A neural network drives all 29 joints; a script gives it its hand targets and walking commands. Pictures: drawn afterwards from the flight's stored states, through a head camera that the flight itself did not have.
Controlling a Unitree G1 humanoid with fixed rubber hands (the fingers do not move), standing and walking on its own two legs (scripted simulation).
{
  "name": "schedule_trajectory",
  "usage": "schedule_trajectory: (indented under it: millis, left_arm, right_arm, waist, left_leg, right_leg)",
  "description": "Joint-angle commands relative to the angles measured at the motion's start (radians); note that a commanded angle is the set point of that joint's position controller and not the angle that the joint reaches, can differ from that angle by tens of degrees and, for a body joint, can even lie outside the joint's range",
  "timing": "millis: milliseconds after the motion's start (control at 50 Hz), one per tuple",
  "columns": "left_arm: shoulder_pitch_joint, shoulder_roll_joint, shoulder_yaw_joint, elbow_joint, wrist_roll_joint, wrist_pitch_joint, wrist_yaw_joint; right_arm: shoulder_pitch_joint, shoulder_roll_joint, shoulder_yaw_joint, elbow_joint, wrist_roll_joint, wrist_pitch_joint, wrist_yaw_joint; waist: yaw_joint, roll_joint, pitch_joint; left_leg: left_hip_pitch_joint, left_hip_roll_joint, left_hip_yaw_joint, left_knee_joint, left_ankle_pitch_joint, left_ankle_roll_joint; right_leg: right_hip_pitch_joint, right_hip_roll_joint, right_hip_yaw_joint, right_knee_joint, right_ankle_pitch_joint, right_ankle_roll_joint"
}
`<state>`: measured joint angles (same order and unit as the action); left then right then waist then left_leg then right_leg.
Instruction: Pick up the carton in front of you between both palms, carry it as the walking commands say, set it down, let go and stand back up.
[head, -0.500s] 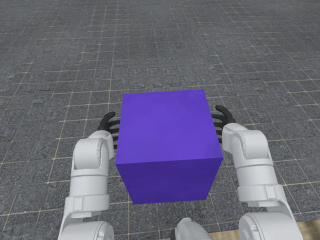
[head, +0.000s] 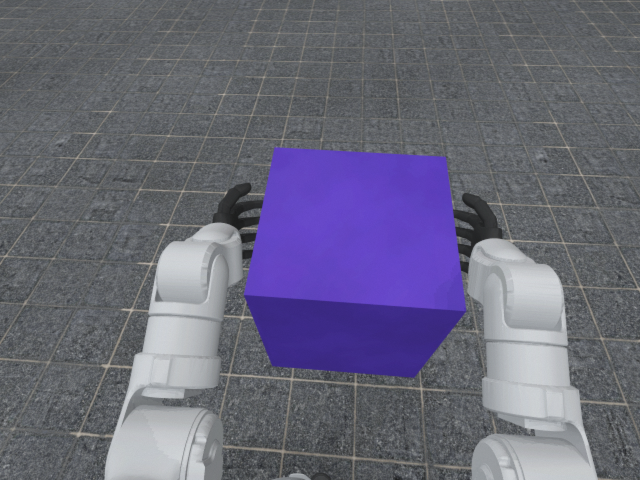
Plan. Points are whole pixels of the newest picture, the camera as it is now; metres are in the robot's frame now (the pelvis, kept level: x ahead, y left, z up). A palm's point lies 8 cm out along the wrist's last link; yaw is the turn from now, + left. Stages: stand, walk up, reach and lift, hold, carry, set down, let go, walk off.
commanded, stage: carry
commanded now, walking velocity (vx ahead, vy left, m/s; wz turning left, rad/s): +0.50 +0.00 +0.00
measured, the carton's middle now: (350, 272) +0.38 +0.02 +0.03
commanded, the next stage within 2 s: none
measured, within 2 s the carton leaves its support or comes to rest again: neither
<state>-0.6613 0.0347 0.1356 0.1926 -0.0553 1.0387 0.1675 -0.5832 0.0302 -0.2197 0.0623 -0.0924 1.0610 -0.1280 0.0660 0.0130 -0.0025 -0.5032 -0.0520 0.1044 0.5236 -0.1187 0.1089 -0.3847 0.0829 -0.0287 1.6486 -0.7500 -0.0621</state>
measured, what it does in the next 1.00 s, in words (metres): walks ahead: right foot, then left foot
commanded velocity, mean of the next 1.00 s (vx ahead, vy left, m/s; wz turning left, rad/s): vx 0.49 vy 0.00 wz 0.00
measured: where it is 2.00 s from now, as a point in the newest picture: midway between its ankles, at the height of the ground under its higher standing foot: (352, 284)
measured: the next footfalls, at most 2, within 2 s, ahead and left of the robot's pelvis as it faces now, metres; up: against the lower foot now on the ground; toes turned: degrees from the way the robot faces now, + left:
right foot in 0.34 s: +0.44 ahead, -0.12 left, +0.00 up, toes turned -5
left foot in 0.76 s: +0.69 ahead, +0.11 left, +0.00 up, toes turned +11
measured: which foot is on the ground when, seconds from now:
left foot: down 0.00-0.34, up 0.36-0.74, down 0.76-1.00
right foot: up 0.00-0.32, down 0.34-0.78, up 0.80-1.00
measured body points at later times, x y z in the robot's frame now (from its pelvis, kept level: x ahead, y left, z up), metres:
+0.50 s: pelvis +0.36 -0.04 +0.02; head +0.41 -0.04 +0.47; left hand +0.70 +0.13 +0.09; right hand +0.73 -0.17 +0.09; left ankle +0.27 +0.08 -0.63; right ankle +0.40 -0.11 -0.72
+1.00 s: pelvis +0.66 +0.03 +0.03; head +0.63 +0.04 +0.48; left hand +0.93 +0.16 +0.09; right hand +0.91 -0.14 +0.10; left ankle +0.65 +0.10 -0.72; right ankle +0.68 -0.11 -0.66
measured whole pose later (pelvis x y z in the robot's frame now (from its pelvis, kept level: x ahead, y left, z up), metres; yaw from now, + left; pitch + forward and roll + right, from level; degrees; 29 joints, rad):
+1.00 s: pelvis +0.66 +0.03 +0.03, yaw -2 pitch +4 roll -1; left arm -0.13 -0.13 0.09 -0.27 0.12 1.21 0.08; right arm -0.13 0.13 -0.11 -0.25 -0.10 1.18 -0.10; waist -0.03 0.00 -0.15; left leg -0.21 0.02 0.22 0.31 -0.19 0.07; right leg -0.55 -0.09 -0.09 0.89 -0.27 0.01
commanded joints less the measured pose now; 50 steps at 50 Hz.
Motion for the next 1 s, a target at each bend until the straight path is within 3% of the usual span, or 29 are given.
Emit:
schedule_trajectory:
  millis: [0, 20, 40, 60, 80, 100, 160, 220, 280, 300, 320, 340, 360, 380, 400, 440, 460, 520, 600, 640, 700, 720, 740, 760, 780, 800, 860, 920, 980]
  left_arm:
    - [-0.549, -1.115, -0.599, -0.156, -0.358, 0.021, -0.251]
    - [-0.590, -1.115, -0.592, -0.207, -0.341, 0.016, -0.245]
    - [-0.609, -1.114, -0.585, -0.247, -0.321, 0.009, -0.238]
    - [-0.605, -1.109, -0.577, -0.266, -0.302, 0.001, -0.230]
    - [-0.596, -1.103, -0.583, -0.278, -0.284, -0.008, -0.223]
    - [-0.571, -1.092, -0.589, -0.288, -0.262, -0.018, -0.215]
    - [-0.534, -1.062, -0.607, -0.323, -0.216, -0.042, -0.201]
    - [-0.491, -1.031, -0.627, -0.335, -0.190, -0.060, -0.199]
    - [-0.444, -1.015, -0.653, -0.325, -0.191, -0.064, -0.209]
    - [-0.437, -1.011, -0.661, -0.314, -0.195, -0.062, -0.215]
    - [-0.426, -1.003, -0.662, -0.305, -0.203, -0.058, -0.222]
    - [-0.423, -0.960, -0.649, -0.284, -0.191, -0.052, -0.222]
    - [-0.350, -0.968, -0.645, -0.247, -0.207, -0.040, -0.224]
    - [-0.358, -0.995, -0.654, -0.272, -0.226, -0.032, -0.228]
    - [-0.387, -1.022, -0.664, -0.295, -0.244, -0.021, -0.235]
    - [-0.430, -1.066, -0.681, -0.323, -0.277, 0.005, -0.255]
    - [-0.436, -1.082, -0.686, -0.326, -0.291, 0.018, -0.266]
    - [-0.430, -1.121, -0.698, -0.351, -0.327, 0.048, -0.306]
    - [-0.330, -1.133, -0.692, -0.361, -0.324, 0.083, -0.346]
    - [-0.245, -1.121, -0.690, -0.371, -0.300, 0.098, -0.354]
    - [-0.133, -1.095, -0.693, -0.403, -0.260, 0.116, -0.352]
    - [-0.101, -1.083, -0.698, -0.417, -0.246, 0.122, -0.351]
    - [-0.075, -1.067, -0.700, -0.430, -0.234, 0.128, -0.350]
    - [-0.062, -1.045, -0.700, -0.449, -0.222, 0.135, -0.349]
    - [-0.054, -1.054, -0.718, -0.486, -0.224, 0.153, -0.343]
    - [-0.062, -1.054, -0.720, -0.503, -0.225, 0.161, -0.342]
    - [-0.056, -1.089, -0.738, -0.544, -0.231, 0.151, -0.339]
    - [-0.002, -1.119, -0.741, -0.545, -0.228, 0.142, -0.329]
    - [0.052, -1.107, -0.741, -0.542, -0.208, 0.140, -0.317]
  right_arm:
    - [-0.505, 0.929, 0.657, -0.010, 0.390, 0.012, 0.197]
    - [-0.587, 1.000, 0.698, -0.083, 0.431, 0.001, 0.201]
    - [-0.670, 1.048, 0.730, -0.141, 0.469, -0.008, 0.205]
    - [-0.712, 1.078, 0.760, -0.185, 0.509, -0.016, 0.210]
    - [-0.742, 1.095, 0.785, -0.213, 0.543, -0.026, 0.214]
    - [-0.760, 1.104, 0.801, -0.233, 0.568, -0.034, 0.219]
    - [-0.724, 1.119, 0.827, -0.221, 0.588, -0.051, 0.241]
    - [-0.656, 1.113, 0.836, -0.169, 0.579, -0.062, 0.257]
    - [-0.584, 1.073, 0.829, -0.134, 0.555, -0.069, 0.261]
    - [-0.569, 1.054, 0.828, -0.130, 0.545, -0.068, 0.260]
    - [-0.592, 1.023, 0.825, -0.135, 0.535, -0.067, 0.258]
    - [-0.586, 1.040, 0.827, -0.121, 0.523, -0.053, 0.257]
    - [-0.522, 1.010, 0.800, -0.105, 0.517, -0.037, 0.253]
    - [-0.522, 1.012, 0.791, -0.113, 0.505, -0.030, 0.249]
    - [-0.516, 1.020, 0.769, -0.112, 0.487, -0.024, 0.245]
    - [-0.469, 1.031, 0.742, -0.090, 0.447, -0.007, 0.238]
    - [-0.430, 1.036, 0.727, -0.074, 0.426, 0.000, 0.236]
    - [-0.352, 1.057, 0.722, -0.082, 0.367, 0.012, 0.226]
    - [-0.303, 1.057, 0.740, -0.176, 0.325, 0.033, 0.214]
    - [-0.271, 1.052, 0.761, -0.230, 0.324, 0.053, 0.220]
    - [-0.190, 1.041, 0.787, -0.278, 0.341, 0.084, 0.245]
    - [-0.155, 1.033, 0.790, -0.284, 0.346, 0.094, 0.255]
    - [-0.122, 1.023, 0.789, -0.288, 0.350, 0.104, 0.267]
    - [-0.088, 1.005, 0.786, -0.293, 0.347, 0.114, 0.275]
    - [-0.061, 0.999, 0.773, -0.274, 0.335, 0.117, 0.282]
    - [-0.047, 1.022, 0.776, -0.290, 0.355, 0.120, 0.289]
    - [-0.095, 1.072, 0.806, -0.364, 0.406, 0.123, 0.306]
    - [-0.097, 1.064, 0.833, -0.404, 0.434, 0.124, 0.312]
    - [-0.055, 1.031, 0.836, -0.416, 0.433, 0.127, 0.319]
  waist:
    - [-0.192, 0.021, -0.742]
    - [-0.170, -0.015, -0.709]
    - [-0.156, -0.006, -0.666]
    - [-0.147, -0.034, -0.593]
    - [-0.147, -0.025, -0.575]
    - [-0.140, 0.010, -0.564]
    - [-0.149, 0.111, -0.562]
    - [-0.147, 0.122, -0.501]
    - [-0.100, 0.122, -0.524]
    - [-0.078, 0.108, -0.565]
    - [-0.042, 0.032, -0.588]
    - [-0.052, -0.229, -0.742]
    - [-0.020, -0.268, -0.791]
    - [-0.024, -0.210, -0.727]
    - [-0.025, -0.122, -0.643]
    - [-0.035, -0.066, -0.554]
    - [-0.037, -0.073, -0.529]
    - [-0.041, -0.122, -0.493]
    - [-0.044, -0.210, -0.410]
    - [-0.041, -0.223, -0.361]
    - [-0.049, -0.197, -0.334]
    - [-0.059, -0.154, -0.354]
    - [-0.069, -0.110, -0.392]
    - [-0.084, 0.036, -0.434]
    - [-0.090, 0.279, -0.448]
    - [-0.090, 0.258, -0.421]
    - [-0.078, 0.045, -0.359]
    - [-0.078, 0.075, -0.343]
    - [-0.079, 0.091, -0.313]
  left_leg:
    - [1.148, 0.431, -0.620, 0.113, 0.398, 0.236]
    - [1.025, 0.404, -0.599, 0.104, 0.394, 0.208]
    - [0.911, 0.379, -0.566, 0.109, 0.472, 0.195]
    - [0.743, 0.357, -0.517, 0.055, 0.424, 0.192]
    - [0.682, 0.342, -0.510, 0.034, 0.346, 0.190]
    - [0.656, 0.331, -0.486, 0.031, 0.338, 0.185]
    - [0.630, 0.264, -0.356, 0.032, 0.547, 0.159]
    - [0.561, 0.207, -0.217, -0.007, 0.648, 0.087]
    - [0.528, 0.180, -0.103, 0.120, 0.794, -0.006]
    - [0.462, 0.172, -0.055, 0.222, 0.749, -0.041]
    - [0.289, 0.160, -0.049, 0.360, 0.435, -0.073]
    - [-0.025, 0.057, -0.072, 0.639, -0.281, -0.131]
    - [-0.170, 0.010, -0.105, 0.816, -0.438, -0.137]
    - [-0.250, 0.056, -0.134, 0.832, -0.397, -0.126]
    - [-0.291, 0.078, -0.135, 0.758, -0.349, -0.118]
    - [-0.246, 0.105, -0.120, 0.572, -0.275, -0.124]
    - [-0.204, 0.105, -0.103, 0.488, -0.260, -0.130]
    - [-0.140, 0.074, -0.030, 0.304, -0.240, -0.143]
    - [-0.044, 0.059, 0.041, 0.091, -0.060, -0.137]
    - [0.002, 0.056, 0.064, 0.001, 0.026, -0.131]
    - [0.171, 0.056, 0.103, -0.138, 0.128, -0.122]
    - [0.305, 0.039, 0.140, -0.173, 0.104, -0.116]
    - [0.477, 0.069, 0.122, -0.138, 0.033, -0.105]
    - [0.609, 0.263, -0.145, -0.171, -0.027, -0.074]
    - [0.785, 0.453, -0.530, -0.244, -0.156, 0.074]
    - [0.750, 0.496, -0.617, -0.293, -0.185, 0.120]
    - [0.557, 0.427, -0.379, -0.319, -0.063, 0.062]
    - [0.466, 0.373, -0.217, -0.380, -0.114, 0.033]
    - [0.488, 0.352, -0.143, -0.410, -0.091, 0.039]
  right_leg:
    - [-0.721, -0.091, 0.143, 0.114, 0.221, 0.014]
    - [-0.677, -0.102, 0.120, 0.022, 0.289, 0.016]
    - [-0.626, -0.102, 0.109, -0.027, 0.317, 0.014]
    - [-0.566, -0.104, 0.091, -0.124, 0.329, 0.027]
    - [-0.534, -0.119, 0.084, -0.191, 0.296, 0.031]
    - [-0.537, -0.133, 0.077, -0.252, 0.287, 0.037]
    - [-0.472, -0.125, 0.029, -0.505, 0.444, 0.031]
    - [-0.271, -0.091, -0.063, -0.894, 0.636, 0.034]
    - [0.088, -0.015, -0.155, -1.181, 0.842, 0.014]
    - [0.289, -0.036, -0.160, -1.264, 0.946, -0.003]
    - [0.507, -0.186, -0.002, -1.231, 1.158, -0.040]
    - [0.885, -0.504, 0.411, -1.103, 1.537, -0.214]
    - [0.962, -0.535, 0.580, -1.182, 1.348, -0.288]
    - [0.935, -0.494, 0.510, -1.202, 1.231, -0.249]
    - [0.871, -0.454, 0.434, -1.224, 1.198, -0.191]
    - [0.744, -0.402, 0.313, -1.267, 1.205, -0.112]
    - [0.697, -0.388, 0.267, -1.291, 1.194, -0.084]
    - [0.626, -0.363, 0.173, -1.325, 1.205, -0.074]
    - [0.507, -0.312, 0.037, -1.368, 1.128, -0.045]
    - [0.470, -0.301, -0.006, -1.381, 1.103, -0.038]
    - [0.417, -0.286, -0.066, -1.291, 1.076, -0.008]
    - [0.356, -0.260, -0.106, -1.191, 1.049, 0.012]
    - [0.241, -0.241, -0.126, -1.079, 0.955, 0.033]
    - [0.099, -0.197, -0.142, -0.848, 0.660, 0.067]
    - [-0.214, -0.086, -0.113, -0.634, 0.336, 0.087]
    - [-0.323, -0.111, -0.010, -0.485, 0.245, 0.060]
    - [-0.303, -0.210, 0.040, -0.507, 0.382, 0.039]
    - [-0.222, -0.207, -0.015, -0.688, 0.459, 0.059]
    - [-0.235, -0.199, -0.060, -0.880, 0.546, 0.083]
